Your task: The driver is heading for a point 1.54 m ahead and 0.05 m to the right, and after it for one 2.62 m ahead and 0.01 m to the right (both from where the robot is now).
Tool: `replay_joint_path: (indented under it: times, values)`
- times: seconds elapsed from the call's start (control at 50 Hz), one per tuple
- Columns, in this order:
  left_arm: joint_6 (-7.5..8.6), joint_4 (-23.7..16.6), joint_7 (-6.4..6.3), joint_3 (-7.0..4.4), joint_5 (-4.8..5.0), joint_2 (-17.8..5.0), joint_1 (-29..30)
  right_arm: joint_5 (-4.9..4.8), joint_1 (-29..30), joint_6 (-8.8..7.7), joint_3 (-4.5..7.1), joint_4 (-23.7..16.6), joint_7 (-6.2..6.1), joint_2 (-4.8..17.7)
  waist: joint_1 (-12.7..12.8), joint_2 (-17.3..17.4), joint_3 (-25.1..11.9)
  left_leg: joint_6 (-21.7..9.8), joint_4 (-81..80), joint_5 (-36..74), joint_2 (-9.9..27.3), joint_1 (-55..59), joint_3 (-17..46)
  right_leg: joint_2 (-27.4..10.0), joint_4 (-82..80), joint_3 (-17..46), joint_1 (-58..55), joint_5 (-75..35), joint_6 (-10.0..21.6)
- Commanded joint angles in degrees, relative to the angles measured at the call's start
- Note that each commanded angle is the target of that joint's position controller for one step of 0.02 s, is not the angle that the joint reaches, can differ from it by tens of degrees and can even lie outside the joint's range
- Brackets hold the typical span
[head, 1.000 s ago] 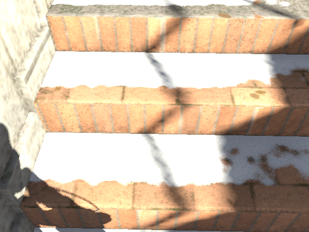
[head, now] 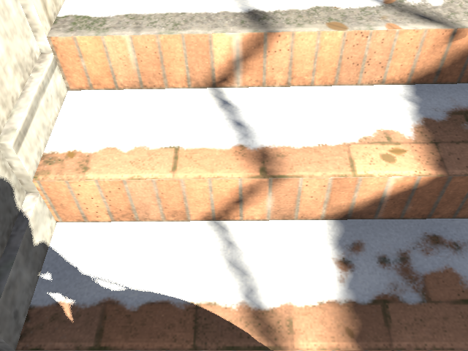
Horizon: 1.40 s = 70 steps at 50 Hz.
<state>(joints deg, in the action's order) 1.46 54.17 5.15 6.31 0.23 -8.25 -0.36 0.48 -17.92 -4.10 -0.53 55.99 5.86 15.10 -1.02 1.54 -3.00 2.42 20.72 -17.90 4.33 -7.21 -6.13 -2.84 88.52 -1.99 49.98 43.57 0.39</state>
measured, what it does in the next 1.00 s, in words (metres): stands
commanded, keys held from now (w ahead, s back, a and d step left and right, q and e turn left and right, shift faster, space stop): shift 1.00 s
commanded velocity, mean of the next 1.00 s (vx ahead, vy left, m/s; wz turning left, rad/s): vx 0.00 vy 0.00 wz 0.00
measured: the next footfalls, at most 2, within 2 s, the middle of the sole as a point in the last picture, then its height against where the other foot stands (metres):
left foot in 1.86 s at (175, 285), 0.17 m higher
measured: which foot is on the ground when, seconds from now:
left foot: down 0.00-1.00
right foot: down 0.00-1.00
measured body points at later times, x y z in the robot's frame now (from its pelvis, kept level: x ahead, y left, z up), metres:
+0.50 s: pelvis -0.02 +0.03 +0.00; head +0.00 +0.02 +0.45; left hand +0.10 +0.24 -0.15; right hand -0.05 -0.18 -0.16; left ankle -0.09 +0.14 -0.74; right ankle +0.02 -0.12 -0.58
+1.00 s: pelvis -0.02 +0.03 +0.00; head +0.00 +0.03 +0.45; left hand +0.07 +0.23 -0.15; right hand -0.12 -0.16 -0.15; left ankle -0.09 +0.14 -0.74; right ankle +0.02 -0.12 -0.58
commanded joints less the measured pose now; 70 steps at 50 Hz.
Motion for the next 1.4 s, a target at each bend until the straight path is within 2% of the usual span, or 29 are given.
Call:
replay_joint_path:
  times: [0.02, 0.06, 0.12, 0.14, 0.24, 0.3, 0.32, 0.38, 0.4, 0.42, 0.44, 0.46, 0.48, 0.52, 0.54, 0.58, 0.78, 1.14, 1.16, 1.18, 1.2, 1.22, 1.26, 1.28, 1.32, 1.34, 1.36, 1.38, 1.4]
  values:
    - [1.17, -1.23, 0.19, -1.84, 0.56, -9.19, -0.24, -0.40, -7.78, 0.44, -0.85, -0.11, -0.75, 1.53, 0.64, -6.81, -3.77, -0.42, -0.69, 11.11, -3.17, -4.52, -2.09, -5.06, -21.62, 15.38, -12.98, -28.33, 5.27]
    - [1.40, -0.95, 0.14, -1.84, 0.93, -9.21, 0.88, -0.55, -7.72, 0.50, -1.35, 0.13, -1.30, 1.32, 0.76, -7.89, -3.19, -0.13, -2.37, 7.88, -3.18, -4.94, -1.48, -5.00, -22.17, 15.19, -13.22, -25.54, 4.51]
    - [1.39, -0.30, -0.16, -2.06, 0.76, -9.57, 2.02, -0.48, -8.30, -0.18, -1.92, 0.38, -1.56, 1.93, 0.69, -7.94, -2.94, -0.43, -3.55, 8.18, -2.64, -5.15, -1.01, -4.70, -20.48, 14.47, -13.70, -26.02, 4.14]
    - [1.36, -0.21, -0.30, -2.25, 0.65, -9.94, 2.25, -0.09, -9.10, -0.26, -1.84, 0.49, -1.42, 2.73, 0.31, -7.92, -2.95, -0.70, -3.52, 9.23, -2.42, -5.00, -1.00, -4.72, -19.61, 14.59, -13.62, -26.61, 4.35]
    - [0.70, 1.25, -0.43, -2.46, 0.08, -9.36, 2.61, -0.17, -11.09, -0.98, -2.90, 1.27, -0.86, 1.61, 0.53, -5.22, -2.29, -1.42, -4.56, 11.22, -1.50, -3.93, -0.05, -3.90, -17.45, 12.96, -12.94, -25.06, 3.81]
    - [0.70, 3.37, -0.38, -2.32, -0.08, -8.75, 1.21, -0.13, -10.54, -0.92, -2.68, 0.82, -0.20, 3.14, 0.77, -3.45, -0.63, -2.13, -4.35, 14.19, -0.27, -2.15, 1.17, -2.51, -14.65, 10.50, -10.09, -20.35, 2.30]
    - [0.83, 3.86, -0.43, -2.25, -0.03, -8.33, 0.92, 0.32, -10.93, -0.81, -2.96, 0.99, -0.11, 2.37, 0.82, -2.67, -0.54, -2.47, -3.99, 14.46, 0.00, -0.96, 1.71, -2.11, -14.29, 9.81, -8.71, -18.52, 1.85]
    - [2.00, 5.54, -0.20, -1.82, 0.01, -6.67, 1.19, 0.55, -12.26, -0.56, -2.49, 0.72, 0.26, 3.01, -0.03, -1.41, 1.87, -3.25, -3.15, 17.11, 1.18, 0.12, 3.15, -1.95, -11.61, 8.72, -4.23, -15.08, 0.57]
    - [2.25, 6.72, -0.61, -1.82, 0.48, -6.15, 1.09, 0.81, -13.91, -0.32, -2.70, 1.93, 0.47, 1.98, -0.16, -0.83, 3.11, -3.70, -3.10, 16.36, 1.92, 1.48, 4.12, -2.06, -10.14, 8.15, -1.05, -12.63, -0.40]
    - [2.34, 7.32, -1.20, -1.76, 0.25, -5.92, 0.92, 1.01, -14.06, -0.05, -2.86, 2.23, 0.72, 1.20, -0.39, -0.51, 4.35, -4.53, -2.67, 17.51, 2.27, 2.35, 5.39, -2.24, -9.76, 6.98, 1.24, -12.28, -1.45]
    - [2.53, 8.04, -1.86, -1.56, 0.40, -5.15, 0.15, 1.03, -14.90, 0.23, -2.51, 2.92, 1.00, 1.56, -0.83, -0.83, 3.47, -5.28, -2.21, 19.59, 2.87, 4.21, 5.82, -2.38, -9.44, 6.78, 2.33, -11.65, -2.28]
    - [2.76, 8.44, -2.43, -1.66, 0.64, -5.49, -0.08, 1.00, -14.56, 0.15, -2.54, 2.78, 1.45, 0.88, -0.98, -1.11, 3.88, -5.64, -1.77, 20.82, 3.01, 4.08, 6.42, -2.55, -9.06, 6.11, 2.90, -11.50, -2.93]
    - [2.92, 8.93, -2.67, -1.87, 0.63, -5.76, -0.26, 0.62, -14.13, 0.07, -2.26, 2.95, 1.77, 1.47, -0.83, -1.44, 4.25, -5.62, -1.71, 21.70, 3.00, 3.35, 6.28, -2.82, -9.40, 5.66, 2.58, -11.78, -3.26]
    - [3.17, 9.24, -2.92, -2.06, 0.61, -5.64, 0.54, 0.79, -15.46, 0.08, -2.33, 4.30, 1.80, 0.96, -1.26, -1.10, 3.97, -5.58, -2.40, 21.10, 2.76, 3.18, 6.41, -2.98, -9.64, 5.16, 2.35, -12.13, -2.99]
    - [2.99, 9.63, -2.69, -2.13, 0.39, -5.51, 0.87, 0.24, -15.53, -0.16, -2.79, 4.90, 1.65, 0.09, -1.20, -0.45, 4.04, -5.24, -2.87, 19.10, 2.41, 2.62, 6.21, -3.12, -9.33, 5.28, 2.16, -11.80, -2.45]
    - [2.84, 10.46, -2.57, -2.27, 0.26, -5.22, 0.25, 0.11, -15.71, -0.25, -3.06, 5.58, 1.48, -0.24, -0.93, -0.88, 3.86, -4.87, -3.16, 17.53, 2.02, 1.54, 5.96, -3.04, -9.59, 5.20, 0.64, -11.83, -2.34]
    - [2.38, 13.41, -2.06, -2.68, -0.01, -3.77, -1.61, 0.21, -18.92, -0.24, -3.63, 8.56, 1.31, -1.71, -0.85, -0.61, 4.52, -4.63, -3.81, 19.47, 1.34, 1.83, 4.65, -2.99, -11.36, 4.13, -2.38, -13.86, -2.14]
    - [2.75, 14.17, -2.27, -3.12, 0.35, -3.71, -1.53, -0.03, -18.84, -0.43, -3.35, 9.82, 0.86, -1.55, -0.72, -1.64, 4.48, -3.82, -3.11, 18.98, 0.76, -0.84, 2.48, -3.22, -12.95, 5.41, -5.68, -15.06, -1.35]
    - [2.56, 13.91, -2.46, -3.35, -0.08, -4.20, -1.26, 0.70, -22.32, -0.09, -2.96, 11.20, 0.53, -0.70, -2.28, 0.01, 5.56, -6.03, -6.16, 7.27, 2.43, 0.04, 4.61, -2.55, -11.86, 4.90, -2.30, -6.08, -1.04]
    - [2.56, 11.82, -3.14, -4.18, -1.13, -5.66, 1.89, 2.65, -27.12, 0.52, -1.58, 13.02, -0.30, 2.77, -5.84, 3.63, 8.68, -11.25, -10.43, -4.25, 6.86, 3.73, 9.98, -0.83, -6.58, 2.37, 7.38, 5.90, -1.07]
    - [2.84, 8.81, -3.91, -4.35, -2.35, -4.67, 5.33, 4.84, -29.81, 1.11, -0.77, 14.44, -1.03, 4.34, -8.29, 6.23, 11.17, -16.25, -13.58, -8.92, 13.38, 10.20, 17.27, -1.01, -0.09, -0.39, 18.89, 6.80, -1.54]
    - [3.00, 5.14, -4.62, -4.11, -2.93, -2.84, 8.60, 6.43, -29.81, 1.32, -0.81, 14.59, -1.62, 3.99, -9.25, 6.81, 11.32, -19.43, -14.88, -9.03, 19.32, 15.95, 23.54, -2.73, 5.73, 0.53, 28.16, 1.50, -0.57]
    - [2.79, -0.74, -5.81, -3.51, -2.08, -1.55, 12.36, 7.28, -21.97, 0.43, -1.91, 12.16, -2.39, 0.94, -7.40, 3.90, 8.29, -18.15, -15.03, -5.12, 21.86, 17.63, 24.41, -5.29, 5.83, 5.97, 32.24, 0.42, 2.14]
    - [2.52, -1.36, -5.71, -3.73, -2.12, -2.25, 10.31, 6.10, -16.03, -0.02, -2.11, 9.87, -2.93, 0.71, -4.70, 2.27, 6.97, -16.59, -15.99, -5.72, 20.41, 10.81, 20.83, -4.35, 2.02, 4.96, 24.43, 2.42, 2.53]
    - [2.65, -1.18, -4.59, -3.94, -2.85, -3.28, 7.03, 3.37, -10.42, -0.37, -1.29, 6.57, -3.23, 4.62, -1.94, 2.10, 4.84, -15.31, -18.72, -10.06, 16.83, -2.72, 13.84, -0.51, -5.46, -0.14, 7.53, 9.19, 2.54]
    - [2.59, -0.87, -4.05, -4.26, -2.87, -3.44, 5.48, 3.19, -10.58, -0.50, -1.08, 5.78, -2.86, 5.54, -1.06, 3.62, 5.35, -15.43, -19.92, -11.18, 16.15, -5.81, 12.68, 1.20, -8.09, -2.49, 2.58, 8.60, 2.46]
    - [3.96, -0.21, -2.48, -4.20, -2.83, -2.54, 2.63, 0.34, -11.85, -1.25, -1.83, 4.42, -3.04, 3.98, -1.31, 6.06, 5.04, -15.99, -20.64, -3.34, 13.94, -7.61, 10.49, 4.91, -5.37, -8.32, -4.05, 7.77, 3.97]
    - [0.92, -3.47, -3.71, -5.46, 0.38, -1.86, -3.86, -3.53, -10.53, -1.04, 0.12, 7.25, -5.39, 5.29, 7.00, 9.62, 3.10, -12.61, -9.15, 24.49, 9.56, -4.01, 1.65, 2.64, -19.84, -8.76, -15.54, 4.31, 8.65]
    - [0.65, -0.84, -4.94, -7.12, -0.60, -7.37, -13.31, -3.76, -9.91, -1.80, -0.48, 5.27, -5.62, 2.55, 9.70, -0.43, -4.70, -10.29, 10.74, 57.01, 4.13, -11.03, -2.80, 1.54, -23.76, 4.90, -29.31, 8.11, 11.88]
